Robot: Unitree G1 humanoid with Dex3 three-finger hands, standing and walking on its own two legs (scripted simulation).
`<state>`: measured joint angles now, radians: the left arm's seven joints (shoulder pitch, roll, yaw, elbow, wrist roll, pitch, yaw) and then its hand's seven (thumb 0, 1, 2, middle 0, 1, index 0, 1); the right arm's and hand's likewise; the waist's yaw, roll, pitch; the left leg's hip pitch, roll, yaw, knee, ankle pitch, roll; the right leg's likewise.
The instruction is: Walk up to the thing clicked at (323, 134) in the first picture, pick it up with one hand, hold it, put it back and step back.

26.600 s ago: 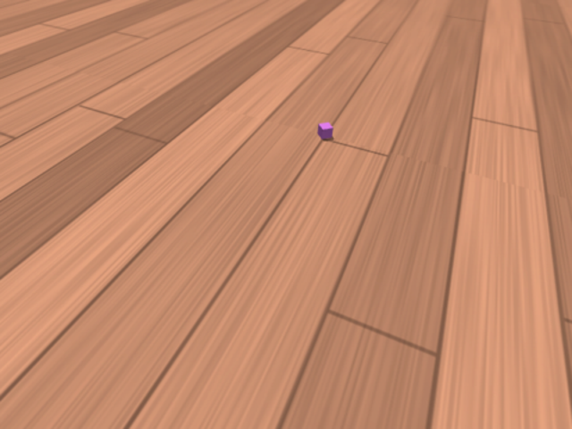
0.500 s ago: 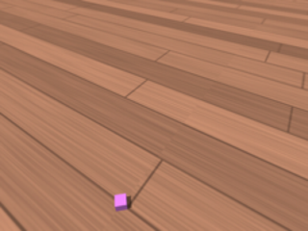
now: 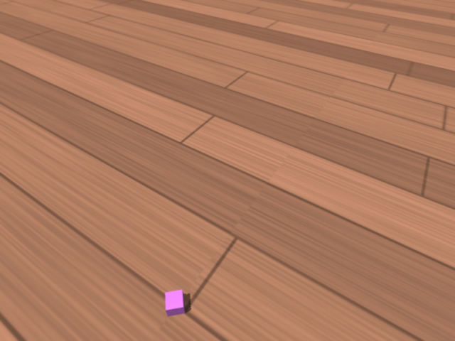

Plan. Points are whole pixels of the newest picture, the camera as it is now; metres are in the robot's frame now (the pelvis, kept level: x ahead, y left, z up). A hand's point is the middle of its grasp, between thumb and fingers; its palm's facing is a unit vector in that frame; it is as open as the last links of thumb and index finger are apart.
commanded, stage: walk up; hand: left
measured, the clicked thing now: (175, 302) +0.49 +0.21 -0.75
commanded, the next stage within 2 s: none
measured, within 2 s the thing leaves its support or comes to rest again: neither
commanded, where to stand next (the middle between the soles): +0.13 -0.01 m, yaw -5 degrees
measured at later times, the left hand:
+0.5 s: hand out of the picture +0.05 +0.30 -0.17, palm faces +0.02 -0.93 -0.37, open 7.4 cm
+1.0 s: hand out of the picture +0.13 +0.27 -0.19, palm faces -0.06 -0.93 -0.36, open 7.4 cm
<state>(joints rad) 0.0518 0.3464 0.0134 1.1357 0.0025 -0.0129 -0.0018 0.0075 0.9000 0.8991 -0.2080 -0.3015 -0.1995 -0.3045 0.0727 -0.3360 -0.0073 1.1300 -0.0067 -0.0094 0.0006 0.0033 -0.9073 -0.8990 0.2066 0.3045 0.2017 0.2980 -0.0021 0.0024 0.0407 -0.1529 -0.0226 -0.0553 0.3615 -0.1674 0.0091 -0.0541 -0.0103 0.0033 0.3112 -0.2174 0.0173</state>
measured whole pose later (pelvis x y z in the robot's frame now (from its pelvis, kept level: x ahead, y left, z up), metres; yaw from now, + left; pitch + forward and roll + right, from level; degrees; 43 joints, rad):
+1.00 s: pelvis +0.03 +0.01 -0.03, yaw -2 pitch -2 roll +0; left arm 0.11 0.38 0.05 0.89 0.01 0.07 -0.01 0.01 0.90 0.90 -0.21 -0.30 -0.20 -0.30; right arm 0.04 -0.39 -0.05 0.85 0.00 0.03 -0.03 0.00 -0.90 -0.90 0.21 0.31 0.21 0.30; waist 0.01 -0.02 0.21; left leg -0.36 0.05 0.06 0.71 -0.31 -0.01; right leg -0.31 0.01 0.06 0.69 -0.34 0.00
